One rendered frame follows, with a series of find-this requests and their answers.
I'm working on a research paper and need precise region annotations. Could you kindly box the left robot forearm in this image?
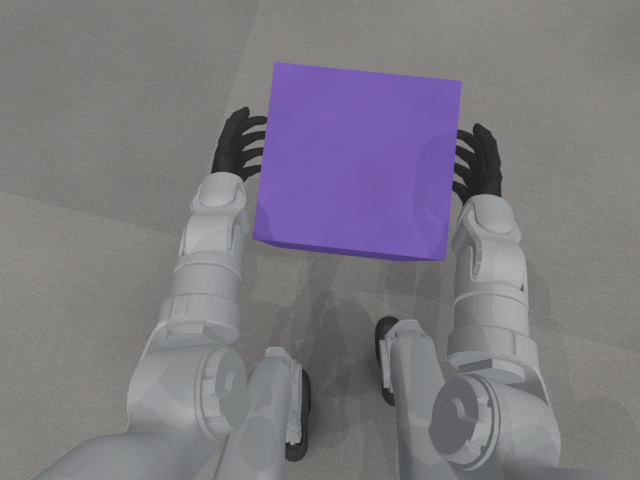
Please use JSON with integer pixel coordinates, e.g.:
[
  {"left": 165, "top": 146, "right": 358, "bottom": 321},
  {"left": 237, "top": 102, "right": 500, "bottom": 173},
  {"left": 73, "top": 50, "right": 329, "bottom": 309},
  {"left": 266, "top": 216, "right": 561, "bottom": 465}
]
[{"left": 127, "top": 172, "right": 250, "bottom": 418}]

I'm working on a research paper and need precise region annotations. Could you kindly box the robot left hand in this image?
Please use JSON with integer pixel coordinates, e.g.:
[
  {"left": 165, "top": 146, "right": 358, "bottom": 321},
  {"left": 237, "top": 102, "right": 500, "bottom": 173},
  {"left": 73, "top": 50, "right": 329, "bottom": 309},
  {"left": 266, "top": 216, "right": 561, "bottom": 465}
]
[{"left": 211, "top": 107, "right": 267, "bottom": 182}]

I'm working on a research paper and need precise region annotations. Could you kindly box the right robot upper arm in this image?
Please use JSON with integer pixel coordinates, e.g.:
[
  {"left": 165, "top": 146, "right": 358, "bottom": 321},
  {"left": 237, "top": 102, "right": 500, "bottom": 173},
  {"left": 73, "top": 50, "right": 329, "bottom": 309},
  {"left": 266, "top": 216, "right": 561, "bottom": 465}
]
[{"left": 428, "top": 374, "right": 616, "bottom": 480}]

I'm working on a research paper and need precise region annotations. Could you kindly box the left robot thigh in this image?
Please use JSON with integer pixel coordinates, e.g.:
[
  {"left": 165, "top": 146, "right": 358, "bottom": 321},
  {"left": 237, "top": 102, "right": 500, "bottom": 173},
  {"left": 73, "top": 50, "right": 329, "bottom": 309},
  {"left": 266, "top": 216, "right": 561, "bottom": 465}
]
[{"left": 213, "top": 357, "right": 302, "bottom": 480}]

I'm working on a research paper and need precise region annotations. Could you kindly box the carton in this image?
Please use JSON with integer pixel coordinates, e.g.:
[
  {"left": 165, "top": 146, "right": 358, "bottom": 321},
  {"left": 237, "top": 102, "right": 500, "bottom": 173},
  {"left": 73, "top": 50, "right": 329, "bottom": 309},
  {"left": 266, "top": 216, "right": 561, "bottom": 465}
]
[{"left": 252, "top": 62, "right": 462, "bottom": 261}]

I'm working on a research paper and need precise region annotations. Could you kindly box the right robot foot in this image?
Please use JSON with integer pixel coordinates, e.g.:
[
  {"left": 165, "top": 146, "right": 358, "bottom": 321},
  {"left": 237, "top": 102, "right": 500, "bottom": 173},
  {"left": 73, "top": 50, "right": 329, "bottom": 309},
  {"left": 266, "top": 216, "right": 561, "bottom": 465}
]
[{"left": 375, "top": 317, "right": 399, "bottom": 407}]

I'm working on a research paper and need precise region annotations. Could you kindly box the left robot upper arm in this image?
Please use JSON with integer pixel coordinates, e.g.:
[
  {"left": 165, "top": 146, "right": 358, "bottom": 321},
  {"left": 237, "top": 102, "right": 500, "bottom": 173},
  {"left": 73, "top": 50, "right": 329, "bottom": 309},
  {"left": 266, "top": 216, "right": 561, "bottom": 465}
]
[{"left": 32, "top": 343, "right": 250, "bottom": 480}]

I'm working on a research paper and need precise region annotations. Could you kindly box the right robot forearm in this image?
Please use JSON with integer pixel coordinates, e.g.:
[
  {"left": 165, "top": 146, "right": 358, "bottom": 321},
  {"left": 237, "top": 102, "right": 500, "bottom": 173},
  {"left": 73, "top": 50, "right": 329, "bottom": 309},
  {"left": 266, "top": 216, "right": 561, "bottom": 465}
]
[{"left": 447, "top": 194, "right": 555, "bottom": 417}]

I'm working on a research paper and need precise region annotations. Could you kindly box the robot right hand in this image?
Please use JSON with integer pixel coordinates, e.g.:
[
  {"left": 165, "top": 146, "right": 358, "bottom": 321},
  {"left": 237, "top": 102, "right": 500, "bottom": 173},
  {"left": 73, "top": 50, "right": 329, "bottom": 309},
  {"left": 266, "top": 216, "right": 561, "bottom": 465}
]
[{"left": 452, "top": 123, "right": 502, "bottom": 206}]

